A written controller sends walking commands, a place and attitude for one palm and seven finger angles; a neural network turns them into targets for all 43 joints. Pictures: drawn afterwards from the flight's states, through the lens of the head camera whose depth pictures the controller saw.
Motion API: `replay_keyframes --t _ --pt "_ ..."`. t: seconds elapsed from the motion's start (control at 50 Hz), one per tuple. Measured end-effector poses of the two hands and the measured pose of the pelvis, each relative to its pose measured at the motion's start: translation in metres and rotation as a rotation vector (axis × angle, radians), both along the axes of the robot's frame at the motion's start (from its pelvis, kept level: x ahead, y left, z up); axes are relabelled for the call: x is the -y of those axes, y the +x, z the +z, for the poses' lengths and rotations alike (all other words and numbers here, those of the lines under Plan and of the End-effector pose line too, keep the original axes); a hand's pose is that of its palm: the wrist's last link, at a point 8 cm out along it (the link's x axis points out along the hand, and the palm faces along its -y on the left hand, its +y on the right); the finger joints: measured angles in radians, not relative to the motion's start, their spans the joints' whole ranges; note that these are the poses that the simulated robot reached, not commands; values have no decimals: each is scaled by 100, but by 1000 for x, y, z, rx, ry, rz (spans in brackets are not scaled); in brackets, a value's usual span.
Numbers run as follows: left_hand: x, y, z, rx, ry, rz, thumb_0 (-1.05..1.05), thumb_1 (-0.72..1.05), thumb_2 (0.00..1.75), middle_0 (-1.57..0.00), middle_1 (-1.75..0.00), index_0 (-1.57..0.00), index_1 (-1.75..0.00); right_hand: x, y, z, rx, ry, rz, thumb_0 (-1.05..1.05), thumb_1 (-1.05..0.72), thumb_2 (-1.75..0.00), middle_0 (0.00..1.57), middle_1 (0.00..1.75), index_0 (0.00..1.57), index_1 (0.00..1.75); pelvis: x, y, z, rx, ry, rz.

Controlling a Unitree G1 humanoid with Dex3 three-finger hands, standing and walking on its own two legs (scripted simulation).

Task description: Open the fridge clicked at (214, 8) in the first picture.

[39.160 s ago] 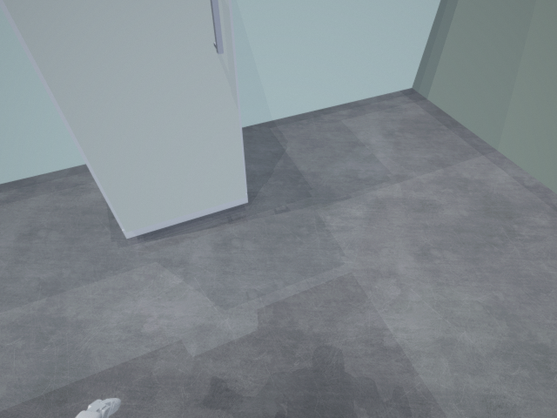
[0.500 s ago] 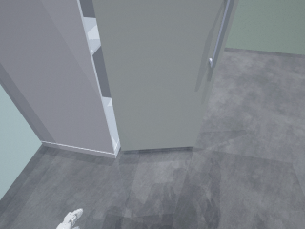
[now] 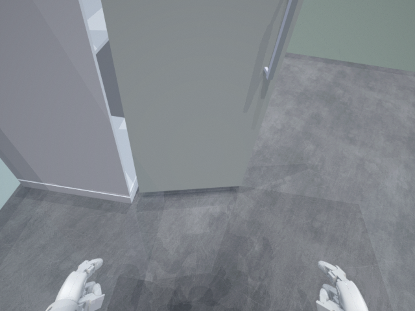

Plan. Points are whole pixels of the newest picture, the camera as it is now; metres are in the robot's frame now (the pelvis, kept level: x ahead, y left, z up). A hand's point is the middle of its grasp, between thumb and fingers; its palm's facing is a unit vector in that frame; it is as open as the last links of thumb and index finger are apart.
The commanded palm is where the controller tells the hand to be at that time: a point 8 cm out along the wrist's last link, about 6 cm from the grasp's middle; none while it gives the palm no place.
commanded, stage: let the arm hang, fingers relaxed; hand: right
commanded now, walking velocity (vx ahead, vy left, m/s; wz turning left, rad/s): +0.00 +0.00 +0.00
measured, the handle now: (280, 32) +0.82 -0.14 +0.18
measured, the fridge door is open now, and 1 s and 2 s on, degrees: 75 75 75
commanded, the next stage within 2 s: look to check the result in 0.90 s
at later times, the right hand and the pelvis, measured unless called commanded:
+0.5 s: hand out of the picture +0.06 -0.30 -0.14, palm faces -0.02 +0.93 -0.36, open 7.4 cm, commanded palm none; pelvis +0.01 -0.04 +0.02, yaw +1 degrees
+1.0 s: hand out of the picture +0.16 -0.27 -0.13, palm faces -0.07 +0.95 -0.31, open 7.4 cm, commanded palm none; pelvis +0.05 -0.04 +0.03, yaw +2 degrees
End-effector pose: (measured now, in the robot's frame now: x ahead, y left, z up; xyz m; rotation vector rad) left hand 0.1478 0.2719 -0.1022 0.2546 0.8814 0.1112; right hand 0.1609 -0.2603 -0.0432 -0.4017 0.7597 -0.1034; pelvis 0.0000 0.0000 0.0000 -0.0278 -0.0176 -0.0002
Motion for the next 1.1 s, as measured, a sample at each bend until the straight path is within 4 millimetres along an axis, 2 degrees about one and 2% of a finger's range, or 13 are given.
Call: replay_keyframes --t 0.06,0.12,0.22,0.3,0.34,0.4,0.52,0.66,0.78,0.9,1.1 --pt "3 -24 -1 -98 28 11 1 91 90 -20 -30 -20 -30 -11 -45 -51 -217 89 -38 1 -90 -89 21 29 20 30 3 -4 1 16 5 -6" --pt "5 -54 0 -227 59 14 0 91 90 -20 -30 -20 -30 -17 -88 -78 -381 159 -89 1 -90 -89 21 30 20 30 5 -7 6 15 17 -6" --pt "7 -97 2 -406 91 41 1 91 90 -21 -30 -20 -30 -6 -140 -89 -544 189 -169 1 -90 -89 21 30 21 30 12 -7 14 -4 37 -10" --pt "10 -116 2 -472 98 77 1 91 90 -21 -30 -20 -30 21 -157 -84 -605 146 -222 1 -90 -89 21 30 21 30 20 -2 18 -13 44 -6" --pt "13 -120 1 -485 95 91 1 91 90 -21 -30 -20 -30 37 -156 -79 -613 116 -240 1 -90 -89 21 30 21 30 25 1 19 -14 44 -3" --pt "18 -119 0 -486 85 104 1 91 90 -21 -30 -20 -30 60 -144 -70 -597 68 -254 1 -90 -89 21 30 20 30 31 6 21 -15 43 3" --pt "31 -97 -4 -439 56 107 0 91 90 -21 -30 -20 -30 90 -97 -51 -505 0 -238 1 -91 -89 20 29 20 30 40 15 24 -12 37 15" --pt "39 -59 -3 -356 34 95 0 91 90 -21 -30 -20 -30 93 -38 -37 -388 -13 -180 1 -91 -89 20 29 20 30 47 26 26 -12 30 24" --pt "37 -36 2 -312 40 93 0 91 90 -21 -30 -20 -30 80 -7 -37 -340 13 -136 1 -91 -89 20 29 20 30 49 35 27 -15 25 29" --pt "29 -28 7 -314 61 101 0 91 90 -21 -30 -20 -30 66 1 -44 -353 42 -119 1 -90 -89 20 29 20 30 46 43 28 -18 24 32" --pt "15 -34 8 -366 86 118 0 91 90 -21 -30 -20 -30 56 -18 -55 -436 53 -143 1 -90 -89 21 29 20 30 38 52 28 -19 25 33"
